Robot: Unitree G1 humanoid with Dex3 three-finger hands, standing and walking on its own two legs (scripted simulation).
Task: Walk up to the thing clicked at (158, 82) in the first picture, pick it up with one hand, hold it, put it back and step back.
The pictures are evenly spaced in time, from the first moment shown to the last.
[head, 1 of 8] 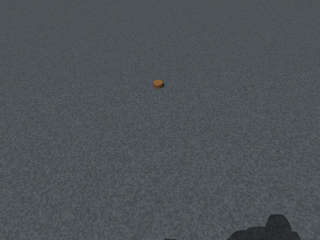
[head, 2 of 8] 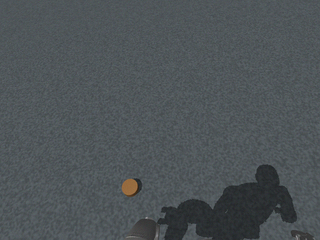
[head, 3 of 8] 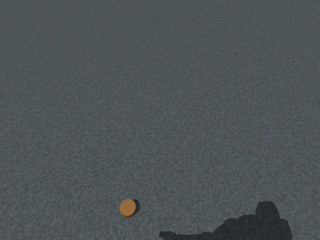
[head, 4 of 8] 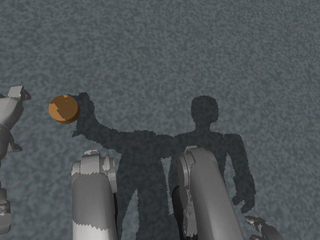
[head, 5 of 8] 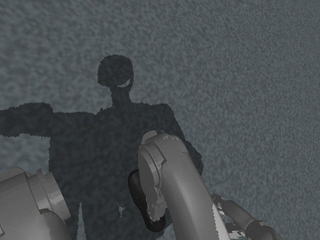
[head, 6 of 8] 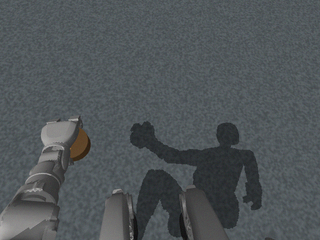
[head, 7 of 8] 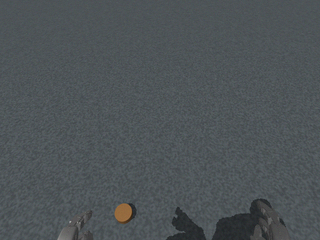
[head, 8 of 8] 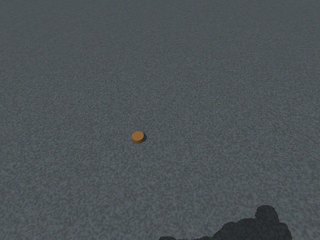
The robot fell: no
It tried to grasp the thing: yes
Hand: left
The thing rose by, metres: 0.68
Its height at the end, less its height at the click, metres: +0.00
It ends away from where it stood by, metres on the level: 0.02
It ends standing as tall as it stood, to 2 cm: yes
